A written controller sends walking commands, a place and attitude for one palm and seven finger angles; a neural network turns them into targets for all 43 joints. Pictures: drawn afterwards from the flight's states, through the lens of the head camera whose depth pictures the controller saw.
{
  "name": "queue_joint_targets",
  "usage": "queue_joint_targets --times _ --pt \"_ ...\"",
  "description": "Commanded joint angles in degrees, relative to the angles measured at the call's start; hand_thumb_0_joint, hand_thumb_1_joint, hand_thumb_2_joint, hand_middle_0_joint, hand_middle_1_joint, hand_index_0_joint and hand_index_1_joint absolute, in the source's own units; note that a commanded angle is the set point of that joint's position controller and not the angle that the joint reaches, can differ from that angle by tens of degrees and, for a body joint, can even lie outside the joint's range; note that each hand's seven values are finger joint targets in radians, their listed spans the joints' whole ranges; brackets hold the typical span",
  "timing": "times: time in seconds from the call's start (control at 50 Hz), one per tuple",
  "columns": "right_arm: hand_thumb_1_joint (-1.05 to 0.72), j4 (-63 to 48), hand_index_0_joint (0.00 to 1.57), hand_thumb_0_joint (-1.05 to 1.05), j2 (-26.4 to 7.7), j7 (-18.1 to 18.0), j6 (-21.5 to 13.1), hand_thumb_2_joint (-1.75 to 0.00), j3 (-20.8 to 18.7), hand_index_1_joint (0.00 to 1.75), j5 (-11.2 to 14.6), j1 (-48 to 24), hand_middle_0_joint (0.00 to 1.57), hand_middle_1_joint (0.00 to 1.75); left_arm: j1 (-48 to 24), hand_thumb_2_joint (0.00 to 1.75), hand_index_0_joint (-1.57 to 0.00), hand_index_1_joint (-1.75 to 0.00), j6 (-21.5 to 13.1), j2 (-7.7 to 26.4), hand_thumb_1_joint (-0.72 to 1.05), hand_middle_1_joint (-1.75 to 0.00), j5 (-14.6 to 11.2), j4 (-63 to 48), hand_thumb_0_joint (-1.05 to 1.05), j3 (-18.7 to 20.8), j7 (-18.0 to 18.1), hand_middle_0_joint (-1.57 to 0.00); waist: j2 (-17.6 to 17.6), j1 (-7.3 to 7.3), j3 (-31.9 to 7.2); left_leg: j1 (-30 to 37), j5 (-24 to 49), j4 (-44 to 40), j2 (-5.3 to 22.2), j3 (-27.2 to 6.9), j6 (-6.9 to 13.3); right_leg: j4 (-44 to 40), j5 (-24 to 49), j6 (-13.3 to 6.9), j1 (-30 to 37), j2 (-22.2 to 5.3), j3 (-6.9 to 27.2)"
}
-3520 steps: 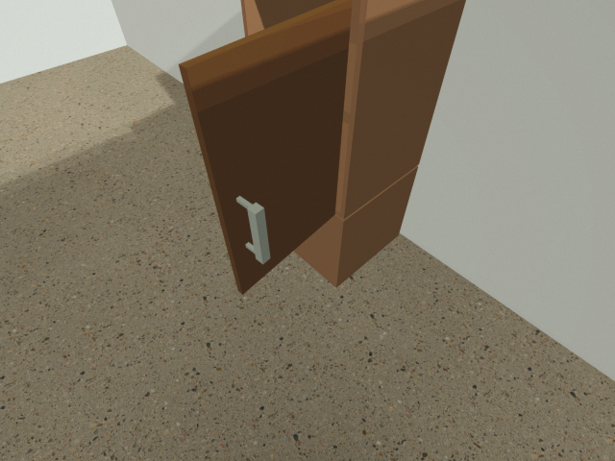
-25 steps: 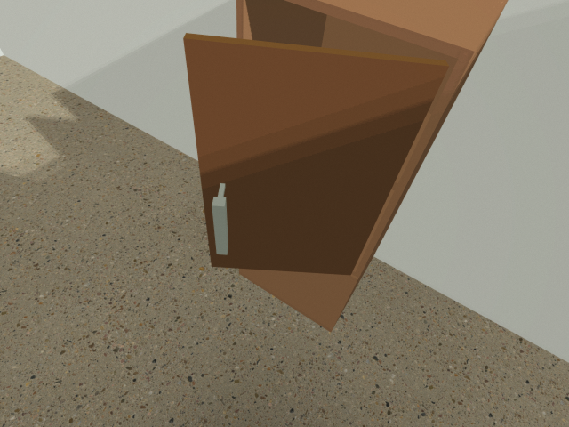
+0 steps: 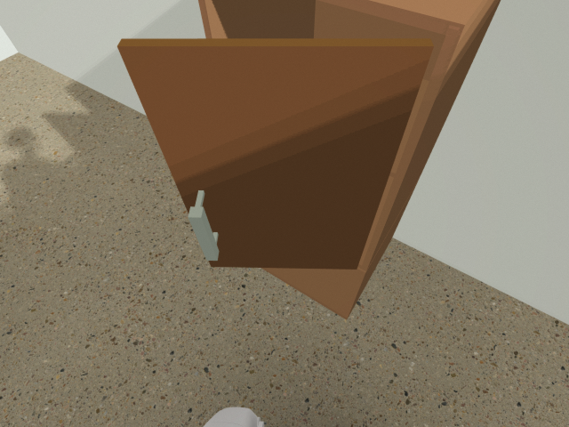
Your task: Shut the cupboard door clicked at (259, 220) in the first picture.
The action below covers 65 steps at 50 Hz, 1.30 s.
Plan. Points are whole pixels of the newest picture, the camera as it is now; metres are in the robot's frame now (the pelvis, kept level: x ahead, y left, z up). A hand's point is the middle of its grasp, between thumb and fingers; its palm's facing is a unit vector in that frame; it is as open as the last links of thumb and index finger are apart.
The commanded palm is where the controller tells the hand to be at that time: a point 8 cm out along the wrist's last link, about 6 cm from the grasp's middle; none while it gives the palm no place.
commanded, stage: come to a stop and stand still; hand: left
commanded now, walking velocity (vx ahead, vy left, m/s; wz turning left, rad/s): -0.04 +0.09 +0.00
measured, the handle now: (206, 227) +0.47 +0.19 -0.11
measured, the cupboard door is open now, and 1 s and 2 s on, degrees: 32 32 32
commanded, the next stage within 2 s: look again from close up in 0.72 s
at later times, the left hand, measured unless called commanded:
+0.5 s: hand out of the picture -0.02 +0.27 -0.16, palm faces -0.02 -0.96 -0.29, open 7.3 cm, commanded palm none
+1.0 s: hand out of the picture -0.02 +0.24 -0.16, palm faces -0.04 -0.97 -0.22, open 7.3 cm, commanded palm none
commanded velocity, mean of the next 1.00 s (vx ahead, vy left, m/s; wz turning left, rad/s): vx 0.00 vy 0.00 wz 0.00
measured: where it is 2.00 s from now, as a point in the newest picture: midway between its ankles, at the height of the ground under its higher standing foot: outside the picture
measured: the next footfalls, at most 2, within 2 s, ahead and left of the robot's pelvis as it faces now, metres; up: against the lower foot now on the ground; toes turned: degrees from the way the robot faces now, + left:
left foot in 0.18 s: +0.00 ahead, +0.14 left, +0.00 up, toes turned +1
right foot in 0.40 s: +0.02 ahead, -0.05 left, +0.00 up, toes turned -2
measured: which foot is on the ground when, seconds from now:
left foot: up 0.00-0.16, down 0.18-1.00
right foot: down 0.00-0.18, up 0.20-0.38, down 0.40-1.00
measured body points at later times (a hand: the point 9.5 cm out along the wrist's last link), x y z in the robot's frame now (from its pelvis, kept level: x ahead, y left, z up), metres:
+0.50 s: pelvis -0.06 +0.07 -0.01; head -0.05 +0.03 +0.44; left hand -0.02 +0.32 -0.14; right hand +0.02 -0.16 -0.17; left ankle -0.04 +0.13 -0.74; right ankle -0.02 -0.05 -0.74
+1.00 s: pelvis -0.04 +0.06 +0.01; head -0.03 +0.04 +0.46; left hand -0.02 +0.29 -0.14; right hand -0.06 -0.15 -0.16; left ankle -0.04 +0.13 -0.74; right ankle -0.02 -0.05 -0.74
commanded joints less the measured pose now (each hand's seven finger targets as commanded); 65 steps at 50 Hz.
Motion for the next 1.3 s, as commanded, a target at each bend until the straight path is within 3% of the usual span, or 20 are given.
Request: queue_joint_targets --times 0.0,0.06,0.1,0.12,0.14,0.16,0.18,0.22,0.28,0.32,0.34,0.36,0.4,0.46,0.54,0.58,0.72,0.9,1.0,1.28 --pt "-0.90 -4.2 0.20 0.00 -2.8 0.5 -1.5 -0.90 -0.2 0.30 0.2 0.9 0.20 0.30 5.7 0.90 -0.20 -0.30 -0.4 12.2 0.90 -0.30 0.1 -2.4 0.00 3.3 1.3 -0.20 -12.3 2.59 -12.8 -3.2 1.2 -4.7 1.5 -1.8 -1.2 -6.4 43.9 -11.5 15.4 -15.1 11.8" --pt "-0.90 -4.0 0.20 0.00 -2.5 0.7 -1.9 -0.90 0.0 0.30 0.3 2.9 0.20 0.30 4.6 0.90 -0.20 -0.30 -0.3 12.8 0.90 -0.30 0.4 -2.8 0.00 3.3 1.0 -0.20 -12.9 1.51 -12.5 2.3 4.7 -16.8 1.1 0.0 -0.9 -6.6 35.4 -10.3 12.6 -13.5 11.6" --pt "-0.90 -2.4 0.20 0.00 -2.5 0.7 -2.3 -0.90 0.1 0.30 0.3 7.3 0.20 0.30 2.9 0.90 -0.20 -0.30 0.1 12.6 0.90 -0.30 -0.1 -2.9 0.00 3.2 0.7 -0.20 -11.6 -0.72 -12.3 11.5 15.5 -30.0 0.7 1.7 -0.6 -4.7 24.6 -6.8 7.1 -11.2 9.9" --pt "-0.90 -6.0 0.20 0.00 -6.4 0.6 -4.3 -0.90 -0.9 0.30 0.9 8.8 0.20 0.30 3.9 0.90 -0.20 -0.30 -1.3 12.5 0.90 -0.30 -1.0 -3.8 0.00 1.8 3.4 -0.20 4.6 -3.95 -23.8 13.5 22.8 -35.6 3.6 4.1 -0.9 6.0 39.2 -4.1 16.5 -9.5 8.7" --pt "-0.90 -8.4 0.20 0.00 -6.1 0.4 -4.9 -0.90 -0.8 0.30 -0.1 6.5 0.20 0.30 5.1 0.90 -0.20 -0.30 -0.5 10.5 0.90 -0.30 -1.5 -6.0 0.00 0.8 2.9 -0.20 14.1 -1.64 -21.3 15.8 32.8 -38.0 7.6 -1.5 1.2 11.1 18.1 -2.2 8.5 -4.6 3.2" --pt "-0.90 -9.5 0.20 0.00 -8.8 0.4 -4.3 -0.90 -1.0 0.30 -0.4 4.0 0.20 0.30 5.4 0.90 -0.20 -0.30 0.4 8.8 0.90 -0.30 -1.5 -5.7 0.00 0.3 2.0 -0.20 23.3 -0.47 -17.3 17.7 46.8 -35.7 13.8 -7.8 4.8 13.0 -10.3 -1.0 -2.9 -0.3 -0.4" --pt "-0.90 -11.3 0.20 0.00 -9.6 0.4 -3.6 -0.90 -0.7 0.30 -1.2 3.7 0.20 0.30 5.6 0.90 -0.20 -0.30 1.5 7.4 0.90 -0.30 -0.9 -5.8 0.00 -0.1 1.7 -0.20 21.7 -0.20 -12.5 13.5 45.8 -35.9 17.5 -8.1 8.6 17.9 -16.9 -0.9 -7.1 1.2 -0.1" --pt "-0.90 -11.9 0.20 0.00 -6.5 -0.1 -3.5 -0.90 0.2 0.30 -1.2 1.6 0.20 0.30 2.5 0.90 -0.20 -0.30 2.4 7.5 0.90 -0.30 -0.4 -5.8 0.00 -0.2 1.0 -0.20 17.6 -0.17 -1.5 -0.2 36.4 -39.5 14.0 -6.6 8.9 22.5 -14.5 -0.9 -5.6 1.7 2.8" --pt "-0.90 -13.3 0.20 0.00 -6.4 0.6 -3.8 -0.90 0.8 0.30 -1.3 -0.3 0.20 0.30 6.3 0.90 -0.20 -0.30 1.6 6.7 0.90 -0.30 -0.5 -5.0 0.00 -0.3 -0.2 -0.20 5.8 2.18 3.9 -6.9 18.5 -41.9 13.3 -7.3 10.3 17.9 -8.8 -1.0 -2.5 1.6 0.7" --pt "-0.90 -13.1 0.20 0.00 -7.1 0.5 -4.0 -0.90 0.7 0.30 -1.0 0.9 0.20 0.30 9.7 0.90 -0.20 -0.30 0.9 5.8 0.90 -0.30 -0.4 -4.3 0.00 -0.5 -0.3 -0.20 -0.2 2.87 2.1 -6.0 6.9 -40.8 12.8 -8.2 9.3 6.8 -5.0 -1.0 1.8 1.7 0.9" --pt "-0.90 -12.9 0.20 0.00 -6.7 0.5 -4.0 -0.90 0.8 0.30 -0.7 1.9 0.20 0.30 10.2 0.90 -0.20 -0.30 0.4 6.6 0.90 -0.30 -0.2 -4.4 0.00 -0.5 -0.3 -0.20 -3.0 2.37 1.5 -5.8 1.2 -39.6 10.8 -7.9 7.8 0.5 -4.6 -1.8 2.6 1.2 4.1" --pt "-0.90 -12.7 0.20 0.00 -5.9 0.5 -4.0 -0.90 0.9 0.30 -0.4 3.4 0.20 0.30 9.5 0.90 -0.20 -0.30 -0.3 7.6 0.90 -0.30 -0.1 -5.0 0.00 -0.7 -0.3 -0.20 -6.3 1.17 0.6 -2.4 1.4 -37.0 7.4 -6.3 6.2 -5.3 -8.2 -3.3 -0.6 -1.1 10.0" --pt "-0.90 -11.2 0.20 0.00 -4.2 0.7 -4.1 -0.90 1.3 0.30 -0.3 7.4 0.20 0.30 7.0 0.90 -0.20 -0.30 -1.3 10.0 0.90 -0.30 -0.4 -6.3 0.00 -0.8 -0.3 -0.20 -3.3 -2.37 -4.4 10.1 9.5 -32.7 3.3 -2.7 4.9 -10.3 -12.9 -7.1 -8.4 -6.6 16.6" --pt "-0.90 -8.8 0.20 0.00 -4.9 0.6 -4.5 -0.90 1.1 0.30 -0.5 10.4 0.20 0.30 4.0 0.90 -0.20 -0.30 -1.6 8.9 0.90 -0.30 -0.7 -6.6 0.00 -0.9 -0.2 -0.20 -10.4 -3.23 -6.2 13.5 11.0 -34.9 5.5 -3.8 5.4 -9.4 -13.5 -5.0 -9.1 -2.9 12.2" --pt "-0.90 -7.4 0.20 0.00 -6.0 0.5 -5.7 -0.90 1.4 0.30 -0.7 8.4 0.20 0.30 7.0 0.90 -0.20 -0.30 -1.2 7.2 0.90 -0.30 -0.7 -5.0 0.00 -1.0 -0.2 -0.20 -0.3 -0.88 -4.0 6.4 5.5 -45.3 9.6 -9.0 6.1 -3.9 -4.7 -3.3 -2.0 0.3 7.2" --pt "-0.90 -6.4 0.20 0.00 -5.6 0.4 -5.9 -0.90 1.7 0.30 -0.6 7.6 0.20 0.30 8.9 0.90 -0.20 -0.30 -1.1 7.1 0.90 -0.30 -0.5 -3.8 0.00 -1.2 -0.2 -0.20 4.3 0.48 -3.6 4.7 5.6 -47.0 9.8 -9.0 6.1 -3.0 -2.5 -3.2 0.5 0.2 5.8" --pt "-0.90 -2.5 0.20 0.00 -4.7 0.1 -6.0 -0.90 2.5 0.30 -0.5 9.8 0.20 0.30 9.5 0.90 -0.20 -0.30 -1.2 5.6 0.90 -0.30 -0.7 -0.5 0.00 -1.7 -0.2 -0.20 0.4 0.34 -3.3 5.9 7.6 -47.3 9.5 -8.0 5.7 -5.6 -1.6 -3.1 1.8 -0.9 6.2" --pt "-0.90 1.2 0.20 0.00 -3.5 0.0 -6.0 -0.90 3.0 0.30 -0.3 11.3 0.20 0.30 9.3 0.90 -0.20 -0.30 -1.7 5.0 0.90 -0.30 -1.0 2.3 0.00 -2.4 -0.1 -0.20 0.2 -0.34 -2.5 7.7 11.0 -45.7 8.5 -5.6 5.1 -8.4 0.1 -3.2 2.3 -1.8 7.4" --pt "-0.90 2.6 0.20 0.00 -2.6 -0.1 -6.3 -0.90 3.3 0.30 -0.1 11.8 0.20 0.30 9.2 0.90 -0.20 -0.30 -2.3 4.6 0.90 -0.30 -1.2 3.1 0.00 -2.6 0.1 -0.20 -2.5 -0.96 -4.0 10.9 18.3 -42.5 7.8 -3.4 4.9 -9.8 3.4 -3.2 2.3 -2.4 8.7" --pt "-0.90 4.8 0.20 0.00 -1.7 -0.6 -6.5 -0.90 3.5 0.30 0.0 10.3 0.20 0.30 10.2 0.90 -0.20 -0.30 -2.9 4.8 0.90 -0.30 -1.3 4.8 0.00 -2.7 0.3 -0.20 -1.5 -0.62 -4.4 13.3 25.5 -40.3 7.7 -2.2 4.3 -10.0 12.4 -3.5 5.5 -3.1 8.6"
